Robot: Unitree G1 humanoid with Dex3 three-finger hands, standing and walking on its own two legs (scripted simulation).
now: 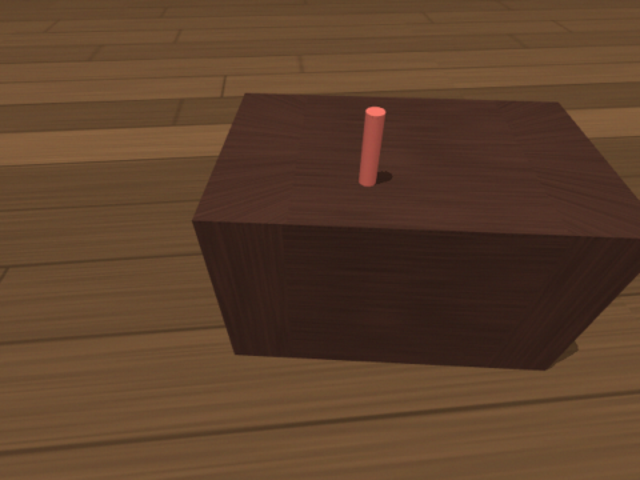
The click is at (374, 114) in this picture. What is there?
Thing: slim round
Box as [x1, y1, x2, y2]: [359, 107, 385, 186]
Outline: 379,107 369,107 366,109 365,112 359,182 367,186 374,184 376,177 385,111
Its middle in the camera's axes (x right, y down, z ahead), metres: +0.13 -0.24 +0.93
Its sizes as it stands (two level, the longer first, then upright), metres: 0.045 0.045 0.194
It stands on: a support 0.65 m high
